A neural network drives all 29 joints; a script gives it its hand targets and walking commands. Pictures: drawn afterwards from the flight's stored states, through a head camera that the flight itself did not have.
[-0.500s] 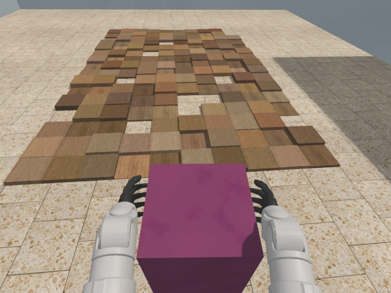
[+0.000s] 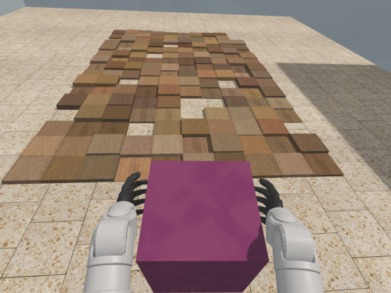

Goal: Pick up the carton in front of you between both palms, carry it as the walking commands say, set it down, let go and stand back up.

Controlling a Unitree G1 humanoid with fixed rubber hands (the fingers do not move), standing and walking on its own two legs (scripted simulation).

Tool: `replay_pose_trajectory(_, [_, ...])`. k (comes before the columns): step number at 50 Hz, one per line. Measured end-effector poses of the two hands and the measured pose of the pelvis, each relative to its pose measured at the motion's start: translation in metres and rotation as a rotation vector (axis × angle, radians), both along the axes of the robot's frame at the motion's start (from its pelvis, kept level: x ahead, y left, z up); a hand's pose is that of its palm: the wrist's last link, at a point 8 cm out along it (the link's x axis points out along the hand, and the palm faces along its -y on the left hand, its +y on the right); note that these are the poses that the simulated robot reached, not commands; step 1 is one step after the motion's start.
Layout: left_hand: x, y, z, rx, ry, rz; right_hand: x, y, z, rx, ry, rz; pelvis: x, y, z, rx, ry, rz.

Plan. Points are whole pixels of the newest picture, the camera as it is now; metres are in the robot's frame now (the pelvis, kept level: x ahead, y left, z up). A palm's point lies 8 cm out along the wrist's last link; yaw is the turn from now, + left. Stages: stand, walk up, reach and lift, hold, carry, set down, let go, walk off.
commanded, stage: carry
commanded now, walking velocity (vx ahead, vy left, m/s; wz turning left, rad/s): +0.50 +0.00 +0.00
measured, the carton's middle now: (199, 230) +0.29 -0.01 -0.01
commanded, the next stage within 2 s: none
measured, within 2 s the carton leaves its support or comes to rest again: neither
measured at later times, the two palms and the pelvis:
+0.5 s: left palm (135, 139) +0.48 +0.16 +0.10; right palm (250, 140) +0.49 -0.14 +0.10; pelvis +0.22 +0.00 +0.01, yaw +1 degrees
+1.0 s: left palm (144, 82) +0.82 +0.19 +0.10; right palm (225, 85) +0.81 -0.11 +0.10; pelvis +0.54 +0.04 +0.01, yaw -1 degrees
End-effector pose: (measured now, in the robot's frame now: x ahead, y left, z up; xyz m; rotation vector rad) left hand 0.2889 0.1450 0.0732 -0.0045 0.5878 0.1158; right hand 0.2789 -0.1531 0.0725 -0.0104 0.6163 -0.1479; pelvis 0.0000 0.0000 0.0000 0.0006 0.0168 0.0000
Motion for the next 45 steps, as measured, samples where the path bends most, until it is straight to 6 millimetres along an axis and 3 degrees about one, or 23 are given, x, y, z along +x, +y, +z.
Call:
replay_pose_trajectory(5, [0.023, 0.015, 0.008, -0.012, 0.032, 0.013, 0.024, 0.015, 0.008, 0.013, 0.031, -0.002, 0.03, 0.01, 0.001, -0.011, 0.044, -0.036])
replay_pose_trajectory(11, [0.067, 0.0, 0.021, -0.045, 0.058, 0.004, 0.059, 0.001, 0.02, 0.035, 0.056, -0.045, 0.076, 0.003, 0.007, -0.04, 0.078, -0.031])
replay_pose_trajectory(15, [0.1, -0.014, 0.018, -0.03, 0.04, -0.004, 0.092, -0.013, 0.014, 0.061, 0.038, -0.059, 0.115, -0.008, -0.006, -0.041, 0.076, 0.0])
replay_pose_trajectory(21, [0.143, -0.002, 0.018, -0.043, 0.118, 0.064, 0.154, -0.002, 0.018, 0.066, 0.118, -0.008, 0.172, -0.011, 0.005, -0.011, 0.085, 0.016])
replay_pose_trajectory(27, [0.219, 0.02, 0.026, -0.059, 0.101, 0.101, 0.237, 0.02, 0.024, 0.067, 0.102, 0.019, 0.244, 0.004, 0.005, 0.005, 0.082, 0.011])
replay_pose_trajectory(34, [0.33, 0.046, -0.002, -0.079, 0.095, 0.061, 0.335, 0.046, 0.001, 0.044, 0.093, -0.019, 0.343, 0.039, -0.02, 0.015, 0.058, -0.021])
replay_pose_trajectory(38, [0.376, 0.046, -0.01, -0.073, 0.176, 0.024, 0.368, 0.046, -0.006, 0.042, 0.172, -0.062, 0.385, 0.05, -0.005, -0.006, 0.07, -0.042])
replay_pose_trajectory(45, [0.464, 0.042, 0.01, -0.065, 0.126, -0.017, 0.448, 0.043, 0.016, 0.036, 0.122, -0.088, 0.469, 0.053, 0.013, -0.037, 0.082, -0.028])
